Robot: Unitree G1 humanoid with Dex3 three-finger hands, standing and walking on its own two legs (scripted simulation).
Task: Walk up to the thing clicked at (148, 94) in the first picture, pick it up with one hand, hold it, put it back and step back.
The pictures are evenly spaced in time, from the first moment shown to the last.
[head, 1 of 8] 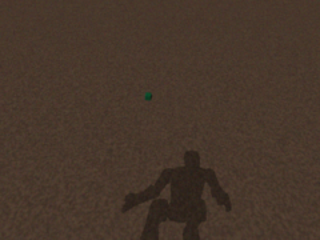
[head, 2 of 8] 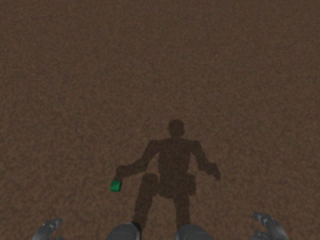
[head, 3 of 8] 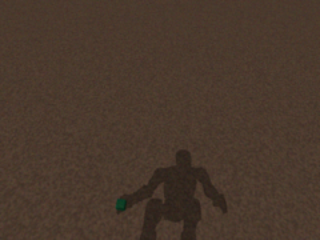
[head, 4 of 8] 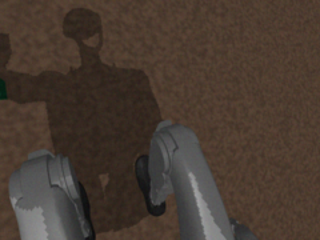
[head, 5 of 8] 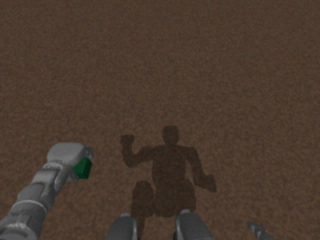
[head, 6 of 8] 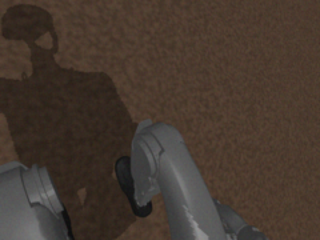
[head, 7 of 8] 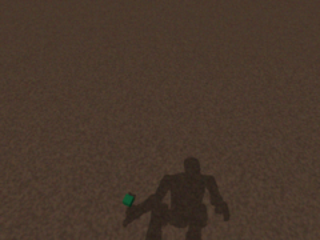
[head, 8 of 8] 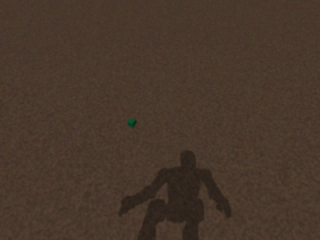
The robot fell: no
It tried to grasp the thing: yes
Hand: left
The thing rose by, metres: 0.68
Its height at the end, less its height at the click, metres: +0.00
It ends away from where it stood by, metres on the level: 0.00
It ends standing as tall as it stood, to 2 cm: yes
